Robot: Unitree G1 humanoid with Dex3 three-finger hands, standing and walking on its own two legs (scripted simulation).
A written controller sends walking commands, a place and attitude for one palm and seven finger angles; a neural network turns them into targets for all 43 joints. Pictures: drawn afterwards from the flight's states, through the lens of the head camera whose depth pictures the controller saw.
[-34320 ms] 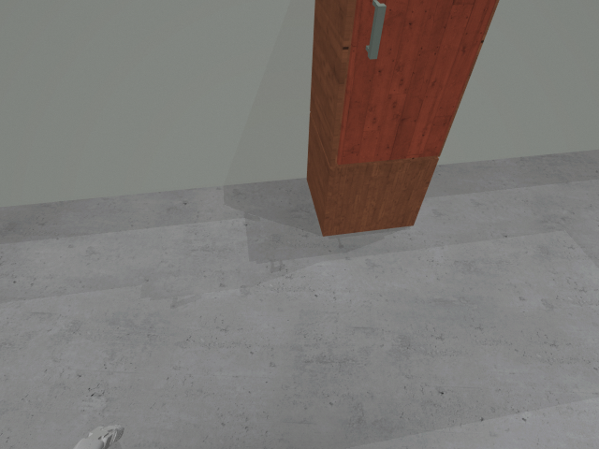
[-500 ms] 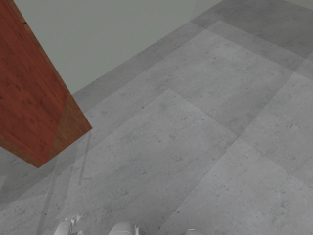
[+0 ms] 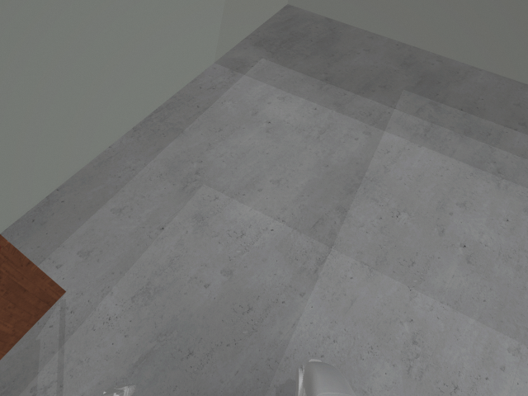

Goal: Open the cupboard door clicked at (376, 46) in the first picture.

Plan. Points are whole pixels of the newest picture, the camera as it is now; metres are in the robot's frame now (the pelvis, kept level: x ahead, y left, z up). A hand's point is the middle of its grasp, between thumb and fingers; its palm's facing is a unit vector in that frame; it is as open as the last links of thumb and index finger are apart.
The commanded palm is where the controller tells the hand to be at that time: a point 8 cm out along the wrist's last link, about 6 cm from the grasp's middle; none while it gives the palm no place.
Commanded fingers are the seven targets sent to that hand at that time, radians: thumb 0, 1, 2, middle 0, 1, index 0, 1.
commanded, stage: walk to a spot facing it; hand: left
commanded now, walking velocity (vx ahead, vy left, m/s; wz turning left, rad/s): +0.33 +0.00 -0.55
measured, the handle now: out of the picture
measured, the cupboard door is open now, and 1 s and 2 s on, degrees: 46 46 46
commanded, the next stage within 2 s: turn to face it in 1.14 s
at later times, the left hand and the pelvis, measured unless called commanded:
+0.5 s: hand (212, 292) +0.32 +0.11 -0.16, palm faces -0.19 -0.95 -0.25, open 7.2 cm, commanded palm none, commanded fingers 0.00 0.90 0.90 -0.20 -0.30 -0.20 -0.30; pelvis +0.23 -0.08 +0.00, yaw -13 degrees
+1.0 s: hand (248, 190) +0.59 +0.06 -0.18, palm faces -0.28 -0.94 -0.16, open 7.3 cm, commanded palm none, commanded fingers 0.00 0.90 0.90 -0.20 -0.30 -0.20 -0.30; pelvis +0.50 -0.10 +0.00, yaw -21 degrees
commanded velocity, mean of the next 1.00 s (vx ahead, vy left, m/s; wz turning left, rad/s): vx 0.36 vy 0.00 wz -0.30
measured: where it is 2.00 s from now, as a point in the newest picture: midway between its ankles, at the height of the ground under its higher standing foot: (328, 246)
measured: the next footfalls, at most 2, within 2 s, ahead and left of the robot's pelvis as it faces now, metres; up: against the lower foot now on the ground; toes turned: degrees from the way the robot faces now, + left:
right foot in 0.24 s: +0.22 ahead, -0.12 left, +0.00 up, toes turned -14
left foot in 0.76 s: +0.54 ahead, -0.02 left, +0.00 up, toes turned -10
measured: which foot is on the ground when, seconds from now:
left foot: down 0.00-0.22, up 0.24-0.74, down 0.76-1.00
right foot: up 0.00-0.22, down 0.24-0.78, up 0.80-1.00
